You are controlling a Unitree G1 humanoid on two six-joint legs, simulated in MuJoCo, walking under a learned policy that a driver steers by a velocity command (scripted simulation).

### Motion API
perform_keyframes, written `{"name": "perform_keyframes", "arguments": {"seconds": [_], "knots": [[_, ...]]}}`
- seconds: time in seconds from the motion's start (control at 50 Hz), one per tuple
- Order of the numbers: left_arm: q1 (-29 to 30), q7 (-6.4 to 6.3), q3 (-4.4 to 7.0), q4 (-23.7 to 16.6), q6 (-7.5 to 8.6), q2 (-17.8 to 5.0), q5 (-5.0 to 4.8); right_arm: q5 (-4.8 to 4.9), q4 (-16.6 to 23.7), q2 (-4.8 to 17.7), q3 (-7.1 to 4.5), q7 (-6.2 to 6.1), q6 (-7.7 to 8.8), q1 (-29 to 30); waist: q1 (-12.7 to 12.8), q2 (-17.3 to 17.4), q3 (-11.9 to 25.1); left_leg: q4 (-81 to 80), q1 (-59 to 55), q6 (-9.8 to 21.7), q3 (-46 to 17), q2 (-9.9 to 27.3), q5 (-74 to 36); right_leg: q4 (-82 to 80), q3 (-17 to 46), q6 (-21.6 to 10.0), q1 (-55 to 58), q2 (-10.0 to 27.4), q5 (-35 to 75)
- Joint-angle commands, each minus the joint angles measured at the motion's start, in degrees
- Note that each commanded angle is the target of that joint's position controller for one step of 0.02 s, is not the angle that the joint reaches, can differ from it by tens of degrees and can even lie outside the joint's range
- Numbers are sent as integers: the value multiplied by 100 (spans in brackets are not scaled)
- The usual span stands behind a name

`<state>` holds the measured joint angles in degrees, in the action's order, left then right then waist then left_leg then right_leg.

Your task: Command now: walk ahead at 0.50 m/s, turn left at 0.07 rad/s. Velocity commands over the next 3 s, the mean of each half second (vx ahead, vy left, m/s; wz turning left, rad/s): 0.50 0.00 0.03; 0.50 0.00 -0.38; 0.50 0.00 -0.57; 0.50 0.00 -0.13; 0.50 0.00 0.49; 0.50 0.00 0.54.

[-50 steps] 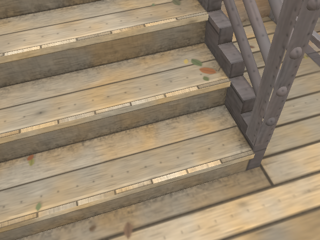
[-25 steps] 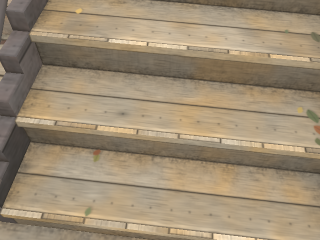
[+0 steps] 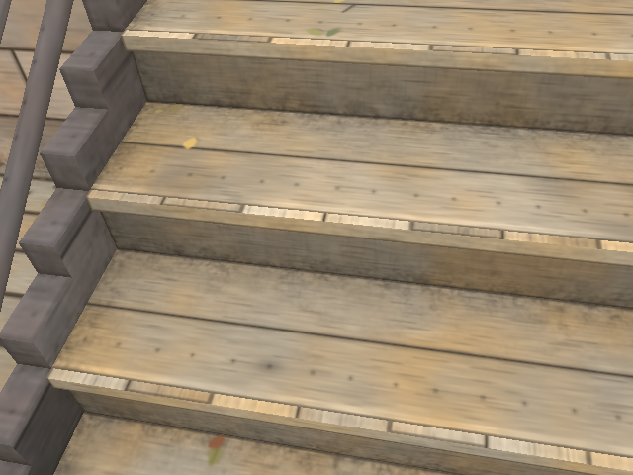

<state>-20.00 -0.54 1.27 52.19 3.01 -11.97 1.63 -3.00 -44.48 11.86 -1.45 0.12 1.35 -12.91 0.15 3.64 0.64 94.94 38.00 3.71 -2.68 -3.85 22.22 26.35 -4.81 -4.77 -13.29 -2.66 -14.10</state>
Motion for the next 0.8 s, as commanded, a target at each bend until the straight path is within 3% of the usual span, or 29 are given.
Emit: {"name": "perform_keyframes", "arguments": {"seconds": [0.02, 0.06, 0.12, 0.2, 0.22, 0.24, 0.26, 0.28, 0.3, 0.32, 0.34, 0.36, 0.38, 0.4, 0.42, 0.44, 0.48, 0.5, 0.52, 0.54, 0.58, 0.62, 0.64, 0.68, 0.72, 0.74, 0.76, 0.78, 0.8], "knots": [[-397, 13, 56, 125, 174, -479, 8, -8, 801, -154, 122, 25, -30, 555, -88, -511, -725, 1176, 2280, -5, 118, 272, -120, -1561, 1666, -785, -1, 1449, -1025], [-873, 8, 56, 416, 299, -603, -32, 45, 1176, -415, 251, -160, -83, 1156, 59, -811, -558, 2522, 3196, 40, 304, 230, 308, -1702, 1730, -938, 368, 1660, -631], [-1049, -25, 10, 696, 459, -635, -57, 54, 1747, -408, 350, -315, -104, 1972, 47, -896, -673, 3064, 4419, 101, 294, 487, 848, -1905, 1645, -836, 847, 1829, -315], [-1528, -197, -96, 1134, 275, -361, -159, 34, 2386, -692, 618, -181, -104, 2750, 200, -659, -546, 1199, 4171, 98, 950, 908, 974, -2455, 1180, -677, 1047, 1379, 755], [-1318, -206, -68, 946, 171, -472, -144, 15, 2425, -518, 623, -78, -141, 2605, 218, -452, -256, -65, 3016, -10, 1361, 864, 706, -2799, 825, -814, 834, 1183, 2093], [-1073, -241, -57, 909, 123, -472, -255, 146, 2469, -758, 728, -38, -136, 2580, 141, -513, -66, -1725, 1170, 85, 1349, 809, 455, -3145, 599, -829, 245, 1170, 3343], [-886, -202, -66, 642, 164, -553, -275, 225, 2109, -608, 636, -35, -120, 1986, -24, -570, 647, -2179, -466, 89, 1643, 271, 222, -2413, 326, -863, 231, 1136, 6793], [-997, -171, 74, 592, 228, -1131, -242, 289, 1752, -357, 475, -75, -161, 945, -437, -1162, 1606, -2289, -1333, 143, 1648, -159, 365, -1354, 323, -853, 962, 1472, 9370], [-789, -97, 262, 474, 267, -1663, -288, 222, 1480, -120, 311, -101, -211, -105, -973, -1668, 2409, -2769, -1919, 328, 1292, -234, 404, -176, 392, -751, 1701, 1819, 10725], [-425, 5, 401, 374, 358, -1797, -427, 65, 1170, 265, 141, -65, -162, -799, -1342, -1539, 2755, -3640, -2564, 562, 623, -116, 280, 1173, 297, -578, 1719, 1745, 9994], [-596, 202, 325, 90, 455, -1179, -489, -9, 715, 896, -104, -134, -125, -1276, -1159, -72, 2772, -5096, -3562, 1229, -2159, 1230, 528, 3094, 535, -257, -235, 916, 7119], [-378, 406, 380, -62, 492, -972, -167, -29, 445, 1352, -308, -228, -324, -1360, -1170, 1130, 2914, -7400, -3910, 1576, -5058, 2072, 734, 5824, 1040, -83, -1492, -449, 766], [-342, 356, 323, -196, 421, -342, 75, 127, 349, 1196, -340, -177, -254, -476, -684, 509, 2353, -7637, -3252, 1325, -5296, 2273, 1677, 8047, 2104, -64, -2453, -334, 706], [62, 632, 299, -160, 247, -418, -153, -99, -45, 748, -58, 239, -84, -1101, -1000, 124, -737, -7575, -1729, 1186, -4654, 1879, 1892, 9514, 3145, -460, -4602, -710, 1995], [283, 212, 108, -878, 319, 431, 186, 163, -407, 353, -177, 61, -17, -40, 172, -284, 513, -7273, -1910, 791, -3174, 2051, 1699, 9271, 1629, -321, -4038, -152, 1268], [344, 58, -2, -934, 288, 481, 234, 175, -616, -236, 13, 8, 97, -140, 277, -595, 76, -7142, -1643, 617, -2142, 1746, 716, 9301, 1450, -330, -4320, -7, 714], [341, -106, -173, -998, 150, 809, 91, 63, -1147, -709, 118, 28, 290, -511, 417, -613, -326, -7014, -1470, 231, -891, 1450, -984, 9585, 1601, -349, -4877, 18, 492], [798, 327, -98, -1211, 22, 1, -321, -468, -983, -519, 228, 473, 371, -96, 436, -472, -316, -7199, -913, 196, -645, 1316, -1309, 9152, 2046, -996, -5308, 135, 1644], [680, 414, 3, -1218, 41, -180, -309, -397, -950, -318, 136, 548, 445, 79, 545, -440, -206, -7497, -764, 287, -60, 1141, -1276, 8603, 1687, -1029, -5100, 143, 1640], [569, 562, -91, -1059, 6, 16, -237, -411, -1155, -122, 132, 497, 464, -315, 552, 351, 55, -7709, -1010, 622, -217, 1199, -1337, 10295, 1233, -1127, -5439, -3, 1115], [923, 572, -250, -1055, 22, 219, -118, -567, -1621, -268, 238, 437, 343, -1138, 396, 10, -57, -7646, -2079, 756, -551, 1482, -762, 11553, 1622, -1263, -7313, -89, 967], [1572, 521, -340, -1387, 28, 288, -193, -685, -1771, -174, 318, 478, 361, -1379, 417, -285, -13, -7807, -2410, 351, 2, 1414, -722, 10672, 1354, -1318, -7717, 114, 1387], [2053, 529, -322, -1547, -29, 45, -251, -704, -1719, -73, 341, 537, 367, -1388, 330, -399, 259, -7937, -2102, 243, 306, 1362, -764, 9692, 1006, -1186, -7254, 296, 1922], [2732, 488, -309, -1749, -152, -34, -307, -639, -1779, -39, 370, 487, 375, -1985, -14, 221, 347, -8229, -2154, 304, 660, 1308, -1532, 9029, 340, -793, -6973, 476, 1932], [3613, 467, -318, -1935, -305, -63, -253, -481, -1696, 198, 358, 635, 276, -2086, -273, 219, 249, -8599, -2178, 556, 732, 1714, -3378, 8017, -245, -557, -6495, 536, 746], [3152, 539, -328, -1798, -393, 48, -168, -322, -1412, 436, 345, 670, 356, -1427, 245, 337, 320, -8798, -1356, 650, 1029, 1758, -6007, 7014, -740, -610, -4769, 414, 653], [3128, 606, -339, -1818, -521, 30, -270, -131, -1455, 986, 272, 704, 445, -1484, 355, 782, 730, -8591, -1388, 953, 1051, 1976, -8939, 6400, -867, -404, -3670, 120, 254], [2977, 648, -327, -1862, -662, -73, -228, -80, -1528, 1277, 225, 752, 574, -1668, 475, 485, 779, -8170, -2210, 865, 1181, 2158, -10698, 5755, -800, -325, -3556, -18, 151], [2576, 687, -324, -1793, -730, -60, -88, 46, -1553, 1580, 118, 718, 617, -1567, 653, 727, 770, -7849, -3345, 810, 1137, 2372, -10939, 4789, -732, -202, -3707, -193, -471]]}}
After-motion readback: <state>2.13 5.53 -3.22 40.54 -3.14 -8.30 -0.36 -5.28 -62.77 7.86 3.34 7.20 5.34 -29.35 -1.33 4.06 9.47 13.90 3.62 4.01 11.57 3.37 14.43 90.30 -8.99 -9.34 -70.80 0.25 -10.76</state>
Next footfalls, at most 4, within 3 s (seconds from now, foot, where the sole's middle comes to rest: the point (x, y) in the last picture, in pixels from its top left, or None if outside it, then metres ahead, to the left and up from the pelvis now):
0.32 left None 0.33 0.11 -0.61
0.84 right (392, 364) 0.59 -0.07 -0.44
1.26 left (305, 166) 0.92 0.07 -0.27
1.90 right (536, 31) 1.07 -0.36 -0.10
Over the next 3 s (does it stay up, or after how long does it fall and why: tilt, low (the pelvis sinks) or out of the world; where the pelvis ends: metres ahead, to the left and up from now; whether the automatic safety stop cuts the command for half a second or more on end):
stays up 1.51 -0.41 0.81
